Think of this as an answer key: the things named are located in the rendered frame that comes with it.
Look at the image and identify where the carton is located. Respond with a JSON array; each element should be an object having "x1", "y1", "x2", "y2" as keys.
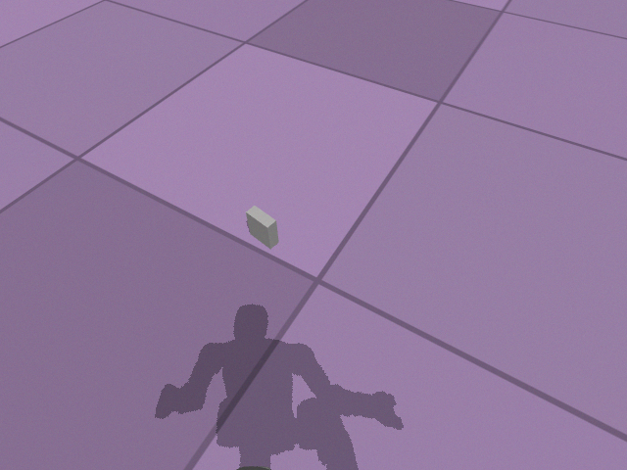
[{"x1": 246, "y1": 206, "x2": 279, "y2": 249}]

